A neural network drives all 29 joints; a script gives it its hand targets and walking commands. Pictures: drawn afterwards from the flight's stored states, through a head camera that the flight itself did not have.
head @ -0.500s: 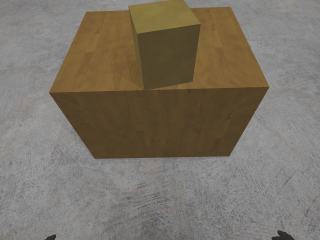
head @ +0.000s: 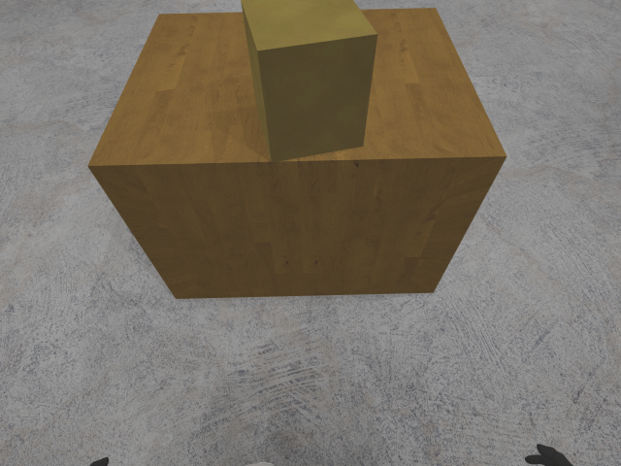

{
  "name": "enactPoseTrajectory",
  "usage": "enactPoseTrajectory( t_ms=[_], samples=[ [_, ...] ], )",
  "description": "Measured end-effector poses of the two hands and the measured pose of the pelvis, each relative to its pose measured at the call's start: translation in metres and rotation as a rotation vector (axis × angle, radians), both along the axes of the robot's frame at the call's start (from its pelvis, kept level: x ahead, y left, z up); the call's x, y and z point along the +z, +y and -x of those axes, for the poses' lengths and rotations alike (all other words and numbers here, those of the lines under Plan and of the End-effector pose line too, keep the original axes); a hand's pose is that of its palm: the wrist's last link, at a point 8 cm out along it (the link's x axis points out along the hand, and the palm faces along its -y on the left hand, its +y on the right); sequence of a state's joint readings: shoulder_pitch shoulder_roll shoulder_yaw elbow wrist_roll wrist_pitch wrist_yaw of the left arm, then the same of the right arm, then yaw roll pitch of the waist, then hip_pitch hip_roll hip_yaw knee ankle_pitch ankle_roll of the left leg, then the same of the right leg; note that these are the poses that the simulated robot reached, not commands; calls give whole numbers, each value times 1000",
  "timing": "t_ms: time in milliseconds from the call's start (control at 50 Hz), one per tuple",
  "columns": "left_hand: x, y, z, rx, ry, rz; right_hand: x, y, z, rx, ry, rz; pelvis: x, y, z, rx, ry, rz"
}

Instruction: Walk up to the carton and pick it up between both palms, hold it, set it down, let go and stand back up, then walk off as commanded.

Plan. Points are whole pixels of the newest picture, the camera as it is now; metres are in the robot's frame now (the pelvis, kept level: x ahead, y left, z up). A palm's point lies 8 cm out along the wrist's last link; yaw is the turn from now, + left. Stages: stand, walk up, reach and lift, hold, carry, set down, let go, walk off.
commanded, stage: stand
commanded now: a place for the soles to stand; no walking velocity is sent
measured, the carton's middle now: (306, 78) +0.84 +0.03 +0.01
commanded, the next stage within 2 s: none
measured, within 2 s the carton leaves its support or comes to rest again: neither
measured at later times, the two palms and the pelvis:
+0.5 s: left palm out of the picture +0.08 +0.31 -0.10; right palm out of the picture +0.09 -0.31 -0.10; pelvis -0.01 +0.00 +0.00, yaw +0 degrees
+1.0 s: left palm out of the picture +0.10 +0.31 -0.08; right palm out of the picture +0.11 -0.31 -0.09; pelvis -0.01 -0.01 +0.01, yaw +0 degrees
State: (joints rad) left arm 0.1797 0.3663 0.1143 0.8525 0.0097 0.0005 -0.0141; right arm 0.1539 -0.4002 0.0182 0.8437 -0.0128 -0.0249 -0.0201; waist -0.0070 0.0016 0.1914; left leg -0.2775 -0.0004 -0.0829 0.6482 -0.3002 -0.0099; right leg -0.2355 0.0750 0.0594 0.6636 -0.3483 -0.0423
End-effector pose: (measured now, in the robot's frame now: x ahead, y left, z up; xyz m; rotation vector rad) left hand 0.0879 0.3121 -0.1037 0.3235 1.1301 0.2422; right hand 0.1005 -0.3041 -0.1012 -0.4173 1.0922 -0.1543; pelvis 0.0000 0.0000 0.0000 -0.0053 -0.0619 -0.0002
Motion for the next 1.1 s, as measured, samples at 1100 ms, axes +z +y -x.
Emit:
enactPoseTrajectory(
  t_ms=[1100],
  samples=[
    [23,-5,-5,34,-60,-12,14,-4,-7,12,-57,-37,14,-9,8,10,9,-25]
  ],
)
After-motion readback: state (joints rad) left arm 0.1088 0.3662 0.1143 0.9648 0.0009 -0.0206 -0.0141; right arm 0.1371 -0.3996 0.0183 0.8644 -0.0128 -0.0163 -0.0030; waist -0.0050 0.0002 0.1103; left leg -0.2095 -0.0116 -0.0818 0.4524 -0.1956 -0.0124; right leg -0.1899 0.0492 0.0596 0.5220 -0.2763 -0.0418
